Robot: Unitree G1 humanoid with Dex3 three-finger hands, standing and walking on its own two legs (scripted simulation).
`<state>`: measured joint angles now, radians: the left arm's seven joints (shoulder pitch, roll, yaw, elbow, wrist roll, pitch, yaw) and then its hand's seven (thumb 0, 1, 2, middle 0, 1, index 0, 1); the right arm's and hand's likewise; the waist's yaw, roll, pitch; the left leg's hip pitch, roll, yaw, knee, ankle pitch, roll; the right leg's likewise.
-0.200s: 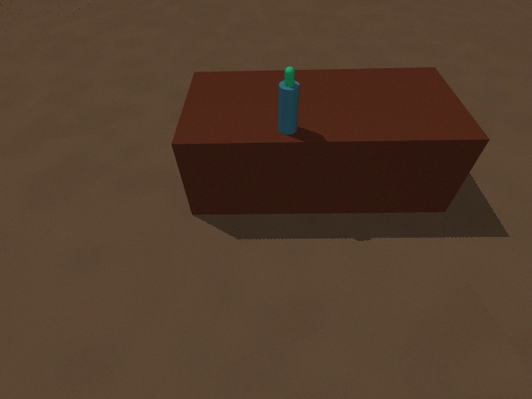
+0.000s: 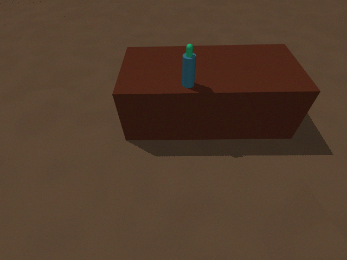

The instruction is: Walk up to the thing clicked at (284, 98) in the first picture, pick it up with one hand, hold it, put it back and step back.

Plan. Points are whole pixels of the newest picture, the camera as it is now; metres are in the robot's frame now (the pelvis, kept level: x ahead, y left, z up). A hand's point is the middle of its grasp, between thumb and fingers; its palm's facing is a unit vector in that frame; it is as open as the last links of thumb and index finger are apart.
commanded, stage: stand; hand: right
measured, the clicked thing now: (188, 65) +1.18 -0.05 -0.20
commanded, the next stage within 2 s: walk up in 0.92 s
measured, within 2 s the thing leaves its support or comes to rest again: neither
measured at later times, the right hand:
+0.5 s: hand out of the picture +0.09 -0.25 -0.16, palm faces -0.04 +0.94 -0.34, open 7.4 cm
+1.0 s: hand out of the picture +0.09 -0.25 -0.16, palm faces -0.04 +0.94 -0.33, open 7.4 cm
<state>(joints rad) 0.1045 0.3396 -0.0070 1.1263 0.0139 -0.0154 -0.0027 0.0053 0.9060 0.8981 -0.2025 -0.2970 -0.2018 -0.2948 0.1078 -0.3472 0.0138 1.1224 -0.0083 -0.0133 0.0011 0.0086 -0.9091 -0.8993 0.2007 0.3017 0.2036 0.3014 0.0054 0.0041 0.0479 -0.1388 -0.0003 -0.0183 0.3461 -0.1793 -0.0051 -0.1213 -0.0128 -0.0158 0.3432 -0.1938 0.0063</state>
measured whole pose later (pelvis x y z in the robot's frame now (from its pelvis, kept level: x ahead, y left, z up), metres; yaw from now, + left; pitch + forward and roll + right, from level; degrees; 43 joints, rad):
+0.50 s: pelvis +0.01 +0.00 +0.00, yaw +0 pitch -2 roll +0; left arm 0.11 0.34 0.00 1.13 0.01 -0.02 0.00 0.01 0.91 0.90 -0.20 -0.30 -0.20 -0.29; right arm 0.11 -0.35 0.01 1.12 -0.01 -0.01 0.00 0.01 -0.91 -0.90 0.20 0.30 0.20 0.30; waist 0.01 0.00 0.05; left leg -0.12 0.00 -0.02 0.33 -0.18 -0.01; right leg -0.10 -0.01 -0.02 0.32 -0.19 0.01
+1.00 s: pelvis +0.01 +0.00 +0.00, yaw +1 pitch -1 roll -1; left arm 0.16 0.35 0.03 1.07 0.03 -0.04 -0.03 0.01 0.90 0.90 -0.20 -0.30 -0.20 -0.30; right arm 0.16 -0.37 -0.03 1.07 -0.03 0.00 0.04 0.01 -0.91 -0.90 0.20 0.30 0.20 0.30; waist 0.01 0.02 0.02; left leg -0.20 0.00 -0.02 0.52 -0.39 0.04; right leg -0.12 -0.01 -0.03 0.40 -0.31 -0.02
